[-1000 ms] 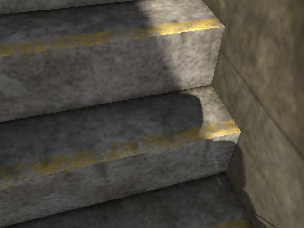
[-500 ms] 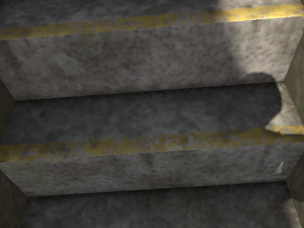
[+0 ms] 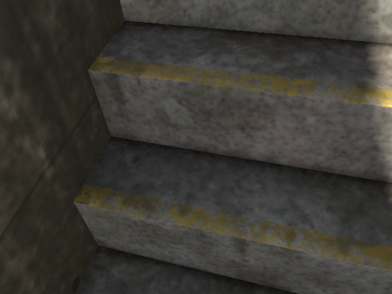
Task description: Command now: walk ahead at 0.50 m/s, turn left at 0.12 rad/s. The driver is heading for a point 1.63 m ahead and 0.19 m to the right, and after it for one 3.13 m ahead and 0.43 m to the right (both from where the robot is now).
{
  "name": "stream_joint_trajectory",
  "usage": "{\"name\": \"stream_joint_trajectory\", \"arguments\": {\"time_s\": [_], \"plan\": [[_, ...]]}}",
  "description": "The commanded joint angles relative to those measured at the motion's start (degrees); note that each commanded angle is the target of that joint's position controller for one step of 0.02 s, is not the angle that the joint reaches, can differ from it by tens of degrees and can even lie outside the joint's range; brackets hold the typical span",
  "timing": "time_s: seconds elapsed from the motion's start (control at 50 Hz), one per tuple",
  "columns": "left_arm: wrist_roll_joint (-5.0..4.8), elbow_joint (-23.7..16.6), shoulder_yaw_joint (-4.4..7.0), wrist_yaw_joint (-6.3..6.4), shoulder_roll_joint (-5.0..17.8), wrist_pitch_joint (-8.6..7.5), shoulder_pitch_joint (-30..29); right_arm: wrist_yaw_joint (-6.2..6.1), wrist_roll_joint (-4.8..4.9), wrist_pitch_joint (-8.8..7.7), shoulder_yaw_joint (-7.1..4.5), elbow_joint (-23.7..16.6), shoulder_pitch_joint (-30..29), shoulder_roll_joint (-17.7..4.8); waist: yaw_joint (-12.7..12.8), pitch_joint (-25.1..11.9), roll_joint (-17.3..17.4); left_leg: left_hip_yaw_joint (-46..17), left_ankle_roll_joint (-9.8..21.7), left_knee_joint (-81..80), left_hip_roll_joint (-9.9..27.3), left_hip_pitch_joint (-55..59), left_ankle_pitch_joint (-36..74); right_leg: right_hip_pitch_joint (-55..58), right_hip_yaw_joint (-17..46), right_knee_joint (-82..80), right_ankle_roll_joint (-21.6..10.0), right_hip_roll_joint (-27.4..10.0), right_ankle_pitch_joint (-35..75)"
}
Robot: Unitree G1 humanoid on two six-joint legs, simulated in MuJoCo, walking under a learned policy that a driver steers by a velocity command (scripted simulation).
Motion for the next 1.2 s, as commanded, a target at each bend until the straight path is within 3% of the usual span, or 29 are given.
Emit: {"name": "stream_joint_trajectory", "arguments": {"time_s": [0.02,0.1,0.16,0.22,0.24,0.28,0.36,0.46,0.5,0.54,0.56,0.58,0.6,0.62,0.64,0.68,0.72,0.76,0.86,0.88,0.9,0.94,0.98,1.0,1.04,1.06,1.1,1.16,1.2], "plan": [[0.31,-5.26,-0.2,-0.68,5.68,-1.62,-2.87,0.66,0.0,-1.63,-0.44,-2.26,-5.55,-6.51,-2.01,-3.29,-5.51,5.77,-1.89,-6.23,5.82,-6.02,1.83,10.13,21.35,-21.33,-8.87,-9.64,-3.99],[-2.33,-1.99,1.97,-1.12,8.08,-0.02,3.73,2.87,-0.69,0.8,0.76,-9.11,-20.47,-3.0,4.68,1.69,-12.14,18.06,-2.02,-50.01,5.21,18.59,-13.28,4.43,19.06,-34.0,-9.7,-10.86,-4.44],[0.26,0.11,3.34,-2.64,11.48,1.65,-0.38,3.12,-1.57,0.85,1.46,-8.54,-10.59,-1.99,-2.42,1.0,-9.53,6.53,2.81,-62.12,7.46,23.53,-8.53,19.65,23.58,-33.16,-9.28,-20.88,5.81],[3.76,5.05,2.6,-5.96,1.11,0.74,9.44,3.19,-1.42,-0.45,-3.76,0.09,8.58,-9.0,-7.36,-3.63,-5.0,5.51,8.15,-73.56,7.46,58.03,5.48,11.71,5.53,-4.6,-8.53,-5.73,35.02],[4.12,2.14,0.96,-7.35,-3.64,0.59,9.64,3.52,-1.34,1.02,-5.66,2.24,15.3,-12.54,-9.45,-6.51,7.56,-6.77,16.02,-74.73,15.69,75.49,5.87,-10.31,4.16,10.29,-4.74,0.7,18.65],[0.88,-1.07,1.91,-7.18,-2.52,-1.33,-6.18,6.2,-2.34,1.73,-5.81,11.02,32.33,-11.73,-17.8,4.26,4.25,-26.81,13.94,-83.96,22.75,74.94,-28.11,-48.03,9.36,64.81,-6.2,4.85,9.18],[-0.81,-5.99,0.44,-4.26,-5.48,2.66,-10.39,6.6,-3.22,0.55,-1.26,15.92,17.48,0.88,-5.5,11.41,-3.39,-17.75,10.33,-84.67,24.53,57.82,-32.16,-68.35,9.9,93.51,-11.87,-1.38,14.66],[-3.56,-13.14,-1.12,-3.36,-0.61,7.12,-20.84,7.05,-7.29,-1.59,-1.53,10.36,1.65,-4.05,1.72,10.52,-3.66,6.23,6.49,-96.56,14.77,20.08,-25.55,-50.99,-2.67,75.22,-9.65,-6.79,28.58],[-5.65,-17.11,-1.14,-5.3,2.67,9.02,-30.86,9.29,-6.48,0.33,-0.48,12.86,6.62,-6.53,-0.26,8.65,3.68,7.7,9.93,-108.44,15.31,6.44,-12.87,-32.31,-6.88,76.43,-10.65,-6.97,28.47],[-2.89,-14.44,-1.59,-6.29,2.81,9.97,-22.86,10.21,-0.66,-1.01,-0.93,16.45,12.77,-12.37,5.23,-3.03,3.51,11.06,12.13,-93.5,15.07,24.94,83.0,-23.93,-12.82,61.55,-8.13,-0.82,24.67],[-2.86,-9.36,-3.69,0.99,-9.78,6.27,-22.97,-4.84,6.71,-3.49,-2.96,9.11,17.58,-9.53,-3.5,-0.84,-8.33,16.6,2.27,-90.63,11.13,44.94,83.11,-10.54,-18.84,39.04,-5.67,2.59,4.63],[-2.26,-17.6,-4.67,-3.79,-0.23,9.56,-29.29,6.14,-0.07,-2.82,-1.43,23.78,33.21,-17.19,-0.95,-14.71,15.62,1.78,13.92,-88.34,22.58,49.54,124.44,-21.29,-16.09,39.51,-5.05,5.45,4.02],[-1.3,-17.9,-3.12,-4.12,2.69,9.7,-24.19,10.07,1.07,-2.35,-4.24,19.7,21.33,-21.49,4.25,-5.36,16.12,2.99,15.27,-78.64,23.12,68.25,132.05,-25.78,-14.41,19.11,-2.97,6.07,1.88],[-5.54,-11.62,-3.79,-2.53,2.35,8.16,-20.33,11.82,-5.62,-2.02,-1.84,23.5,35.09,-15.57,-5.5,-20.84,8.68,0.72,14.5,-72.07,21.58,50.33,143.06,-2.77,-8.82,25.15,-6.37,5.03,7.92],[-1.93,-6.9,-2.0,1.87,-1.21,5.22,-19.19,-1.18,5.57,-5.7,-3.92,10.08,17.85,-10.05,-6.25,-17.68,-3.62,11.11,2.68,-66.03,11.56,57.65,101.78,1.65,-12.55,17.33,-4.43,8.83,-9.25],[-1.88,0.39,-1.88,5.13,-3.21,5.29,-8.03,-6.51,7.0,-7.3,-2.43,5.49,6.5,-8.8,0.49,-16.02,-10.95,7.54,2.61,-44.31,6.77,41.76,64.94,10.37,1.35,3.24,-7.27,3.76,-1.38],[4.63,3.29,2.76,6.06,8.32,5.03,-3.23,-6.03,-0.23,-4.17,-0.24,-5.73,-2.37,6.71,1.28,-2.37,-10.51,-6.21,-0.88,22.63,-7.73,4.79,-4.21,12.97,29.12,-16.4,-21.35,-13.65,6.8],[1.68,4.66,3.29,4.59,3.24,3.44,-10.35,-4.95,-2.64,-1.38,0.86,-10.63,-1.05,10.11,-6.83,8.42,-7.96,-10.28,3.27,29.31,-6.61,-7.48,-3.08,2.22,32.1,-17.7,-13.97,-10.69,-18.3],[-0.11,-1.82,2.81,6.1,5.11,-1.18,-18.01,-3.83,0.03,-0.36,-1.35,-13.37,3.87,2.24,-12.79,10.32,-2.97,-8.6,-2.46,28.24,-6.58,-3.71,-4.52,-0.95,16.72,-23.01,-10.51,-13.38,11.9],[-2.92,-9.94,0.79,-2.24,4.65,-2.65,-27.61,2.29,-0.1,1.77,-2.34,-13.46,5.23,-11.48,-14.35,-3.23,-2.48,-9.82,-1.22,13.29,1.57,-2.06,-20.42,-5.81,11.5,-22.62,-7.77,-11.61,3.2],[-4.28,-14.47,2.42,-4.03,10.84,-1.81,-40.85,3.9,-0.9,2.86,-3.19,-13.08,7.37,-11.22,-21.97,-3.06,-0.75,-5.41,0.14,-12.25,3.92,20.8,-19.02,-19.69,0.85,-25.16,-4.98,-6.23,14.09],[0.31,-9.21,5.93,-2.56,16.46,3.93,-28.0,7.02,0.4,5.58,-1.37,-8.47,2.49,-4.24,-12.91,-4.55,-4.15,4.76,-1.67,-34.22,2.8,37.51,-4.54,-17.09,9.05,-36.94,-14.63,-10.48,38.4],[5.05,-13.38,7.1,-4.69,19.85,8.76,-34.56,7.0,3.37,7.22,-0.29,-2.89,14.35,-0.41,-15.12,-7.11,-13.06,5.57,-2.29,-49.04,-2.97,42.38,15.35,-0.8,6.64,-38.09,-21.95,-15.58,73.15],[2.14,-14.34,7.62,-4.5,15.2,8.38,-29.98,6.88,4.49,8.29,-1.38,-3.78,7.4,-1.73,-11.55,-6.77,-8.31,3.65,-2.27,-69.07,-1.87,41.12,12.61,10.13,8.09,-30.26,-20.73,-15.68,78.81],[-1.54,-12.17,5.92,-6.39,3.56,9.74,-15.93,9.1,0.02,10.48,-2.09,-2.97,7.4,0.11,-5.96,-8.67,6.67,0.74,3.37,-86.0,0.27,49.65,26.42,15.66,1.77,-5.12,-12.65,-6.06,81.76],[1.2,-8.54,4.71,-7.79,1.22,10.72,-0.29,9.81,2.81,8.95,-3.07,-1.86,9.03,-5.94,0.51,-14.39,16.57,-16.34,13.68,-73.53,14.65,68.67,48.3,-4.15,0.76,8.34,-6.63,-2.82,37.83],[-2.07,-4.54,5.31,-5.74,1.43,11.09,0.75,11.2,-3.64,5.24,-3.95,-4.26,-0.05,-6.39,-4.35,-2.21,12.81,-14.73,11.6,-74.37,18.21,46.71,4.13,-25.98,10.28,64.14,-5.44,-1.44,15.83],[-4.91,-8.45,1.3,-2.35,-4.96,7.31,-8.77,7.47,-0.05,0.74,-3.53,-1.8,-6.73,-6.84,-5.35,5.33,-4.31,-26.18,10.06,-88.74,26.38,46.51,-19.39,-44.4,12.12,69.83,-1.46,-0.82,13.57],[-6.22,-10.01,-1.18,-1.22,-8.92,6.57,-9.18,4.29,0.61,-2.52,-4.14,-1.74,-10.6,-9.53,-2.49,1.16,7.85,-14.42,6.5,-88.52,23.82,42.84,-18.44,-39.74,6.77,68.44,-0.07,-4.28,11.71]]}}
